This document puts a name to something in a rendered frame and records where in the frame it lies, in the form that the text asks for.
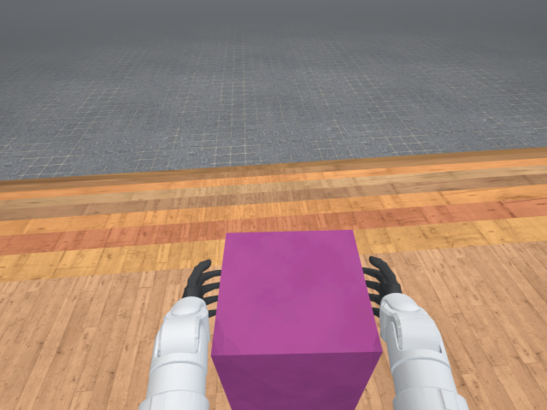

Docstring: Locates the carton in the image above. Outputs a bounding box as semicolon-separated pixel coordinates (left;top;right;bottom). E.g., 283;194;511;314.
211;230;383;410

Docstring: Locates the left robot hand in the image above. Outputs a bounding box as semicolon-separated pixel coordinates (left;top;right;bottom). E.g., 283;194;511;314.
182;259;221;318

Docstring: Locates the right robot forearm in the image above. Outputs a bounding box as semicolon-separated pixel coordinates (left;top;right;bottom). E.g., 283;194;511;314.
379;293;469;410

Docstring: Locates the right robot hand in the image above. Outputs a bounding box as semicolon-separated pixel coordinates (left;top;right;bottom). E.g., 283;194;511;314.
362;256;402;317

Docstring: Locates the left robot forearm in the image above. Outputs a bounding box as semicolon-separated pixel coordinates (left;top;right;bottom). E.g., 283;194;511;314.
138;296;210;410

